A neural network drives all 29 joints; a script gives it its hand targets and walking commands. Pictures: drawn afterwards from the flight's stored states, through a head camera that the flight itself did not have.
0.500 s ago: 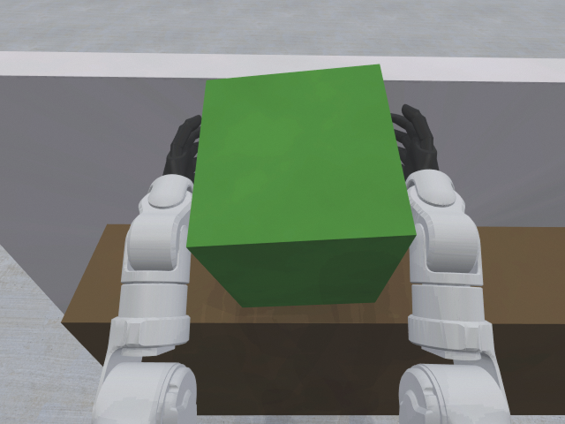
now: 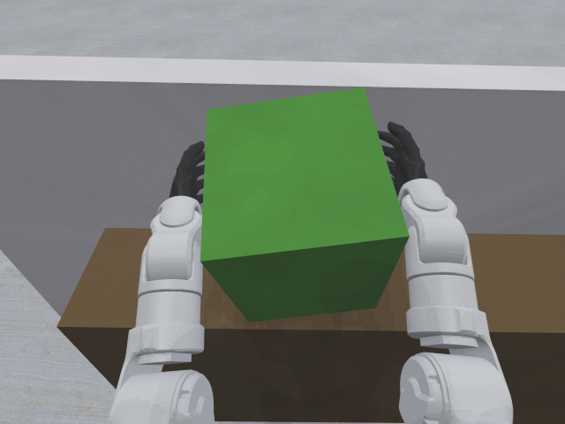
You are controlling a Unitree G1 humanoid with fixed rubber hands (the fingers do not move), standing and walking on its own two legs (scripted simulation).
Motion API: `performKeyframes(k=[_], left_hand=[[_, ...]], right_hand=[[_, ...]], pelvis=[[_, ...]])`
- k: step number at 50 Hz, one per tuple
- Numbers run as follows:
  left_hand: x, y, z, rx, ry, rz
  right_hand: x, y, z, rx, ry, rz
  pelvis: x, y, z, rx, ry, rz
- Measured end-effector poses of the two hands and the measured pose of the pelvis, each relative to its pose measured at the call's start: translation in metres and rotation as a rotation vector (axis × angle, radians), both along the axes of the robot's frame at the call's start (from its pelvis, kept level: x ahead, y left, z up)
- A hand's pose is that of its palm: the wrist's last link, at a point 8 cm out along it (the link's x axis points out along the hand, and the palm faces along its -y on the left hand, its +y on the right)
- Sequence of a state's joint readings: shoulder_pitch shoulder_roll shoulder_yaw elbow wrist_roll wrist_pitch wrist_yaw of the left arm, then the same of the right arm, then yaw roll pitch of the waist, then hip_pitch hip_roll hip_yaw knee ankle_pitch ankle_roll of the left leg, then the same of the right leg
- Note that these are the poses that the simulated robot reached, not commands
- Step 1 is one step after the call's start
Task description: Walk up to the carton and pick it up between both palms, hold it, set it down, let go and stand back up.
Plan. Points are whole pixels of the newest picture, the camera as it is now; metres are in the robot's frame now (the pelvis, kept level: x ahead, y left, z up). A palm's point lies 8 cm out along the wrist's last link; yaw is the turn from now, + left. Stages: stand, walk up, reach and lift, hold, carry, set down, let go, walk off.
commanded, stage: set down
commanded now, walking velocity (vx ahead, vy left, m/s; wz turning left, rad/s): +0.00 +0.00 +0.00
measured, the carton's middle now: (299, 218) +0.38 +0.00 +0.12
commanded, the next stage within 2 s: none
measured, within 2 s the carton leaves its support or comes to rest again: neither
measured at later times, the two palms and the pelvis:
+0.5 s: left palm (192, 221) +0.38 +0.16 +0.10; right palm (389, 202) +0.42 -0.13 +0.12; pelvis +0.02 +0.00 +0.00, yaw +0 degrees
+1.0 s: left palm (207, 229) +0.40 +0.15 +0.07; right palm (390, 217) +0.43 -0.14 +0.08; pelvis +0.02 +0.00 +0.00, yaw +0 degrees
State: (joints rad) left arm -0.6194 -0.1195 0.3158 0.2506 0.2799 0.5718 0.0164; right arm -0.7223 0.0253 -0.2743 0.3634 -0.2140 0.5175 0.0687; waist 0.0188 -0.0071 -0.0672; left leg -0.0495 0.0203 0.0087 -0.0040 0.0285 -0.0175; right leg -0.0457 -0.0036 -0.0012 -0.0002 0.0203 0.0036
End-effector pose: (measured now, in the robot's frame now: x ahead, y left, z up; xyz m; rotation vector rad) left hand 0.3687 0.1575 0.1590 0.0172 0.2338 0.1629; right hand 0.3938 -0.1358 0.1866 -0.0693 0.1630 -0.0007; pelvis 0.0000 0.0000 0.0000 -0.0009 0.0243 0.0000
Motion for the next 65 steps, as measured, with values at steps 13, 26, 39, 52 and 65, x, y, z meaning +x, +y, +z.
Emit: performKeyframes(k=[13,26,39,52,65], left_hand=[[0.012,-0.003,-0.030,0.016,0.017,0.009],[0.013,0.005,-0.059,-0.005,0.017,0.048],[0.020,0.001,-0.082,0.003,0.039,0.037],[0.030,-0.010,-0.095,0.002,0.030,0.041],[0.036,-0.014,-0.108,0.007,0.050,0.046]], right_hand=[[0.016,-0.004,-0.037,-0.026,0.014,0.031],[0.026,0.006,-0.064,-0.046,0.014,0.060],[0.027,0.002,-0.092,-0.036,0.037,0.038],[0.036,-0.009,-0.106,-0.033,0.029,0.033],[0.044,-0.013,-0.121,-0.036,0.047,0.038]], pelvis=[[0.009,-0.004,-0.001,0.000,0.051,-0.003],[0.019,-0.002,-0.001,0.000,0.095,-0.001],[0.021,0.004,-0.002,0.000,0.145,0.004],[0.025,0.000,-0.003,0.000,0.203,-0.001],[0.033,-0.006,-0.004,0.000,0.251,0.002]])
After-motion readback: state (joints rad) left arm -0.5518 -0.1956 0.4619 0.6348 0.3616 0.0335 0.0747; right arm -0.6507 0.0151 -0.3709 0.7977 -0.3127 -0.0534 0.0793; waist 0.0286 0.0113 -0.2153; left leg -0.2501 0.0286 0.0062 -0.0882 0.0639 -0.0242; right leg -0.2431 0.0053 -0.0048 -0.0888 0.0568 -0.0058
